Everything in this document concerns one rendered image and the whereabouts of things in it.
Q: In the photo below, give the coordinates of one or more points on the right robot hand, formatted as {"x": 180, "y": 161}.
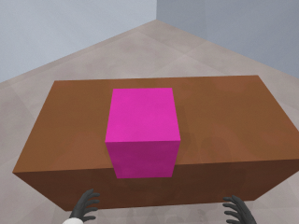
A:
{"x": 242, "y": 213}

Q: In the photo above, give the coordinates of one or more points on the left robot hand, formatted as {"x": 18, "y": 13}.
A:
{"x": 80, "y": 209}

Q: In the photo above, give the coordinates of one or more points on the carton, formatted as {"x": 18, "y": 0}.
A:
{"x": 142, "y": 136}

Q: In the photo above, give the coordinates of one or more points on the pedestal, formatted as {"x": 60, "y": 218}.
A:
{"x": 235, "y": 139}

